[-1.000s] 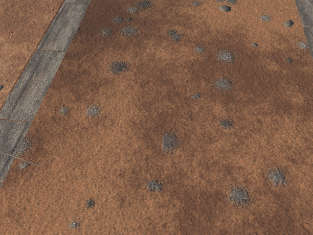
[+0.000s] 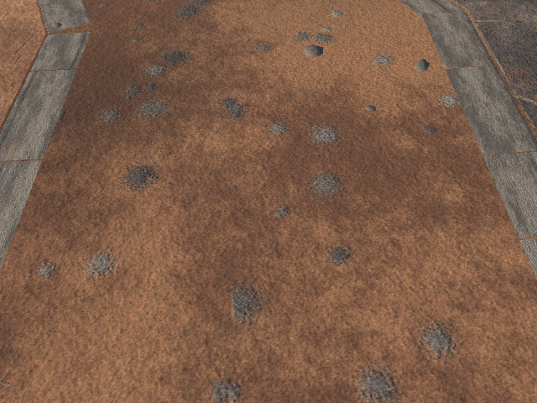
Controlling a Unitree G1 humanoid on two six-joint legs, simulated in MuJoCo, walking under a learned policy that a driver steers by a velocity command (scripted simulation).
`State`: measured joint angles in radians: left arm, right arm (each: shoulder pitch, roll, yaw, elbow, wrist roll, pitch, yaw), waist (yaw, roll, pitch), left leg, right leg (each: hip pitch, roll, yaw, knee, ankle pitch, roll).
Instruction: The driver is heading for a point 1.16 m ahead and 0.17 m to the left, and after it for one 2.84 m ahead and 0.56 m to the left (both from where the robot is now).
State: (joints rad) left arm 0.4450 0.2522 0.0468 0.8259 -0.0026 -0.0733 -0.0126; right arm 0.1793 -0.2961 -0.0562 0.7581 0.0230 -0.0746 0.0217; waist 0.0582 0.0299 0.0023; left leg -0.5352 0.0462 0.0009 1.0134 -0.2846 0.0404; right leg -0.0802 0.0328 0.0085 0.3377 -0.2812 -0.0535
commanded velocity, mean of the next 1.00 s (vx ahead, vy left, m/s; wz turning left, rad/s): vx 0.48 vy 0.00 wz -0.01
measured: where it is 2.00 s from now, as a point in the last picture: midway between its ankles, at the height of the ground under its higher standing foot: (287, 217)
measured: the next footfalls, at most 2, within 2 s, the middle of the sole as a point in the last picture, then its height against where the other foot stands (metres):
left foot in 0.26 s outside the picture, level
right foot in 0.82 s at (338, 352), level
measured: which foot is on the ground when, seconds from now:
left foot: up 0.00-0.24, down 0.26-0.84, up 0.86-1.00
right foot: down 0.00-0.28, up 0.30-0.80, down 0.82-1.00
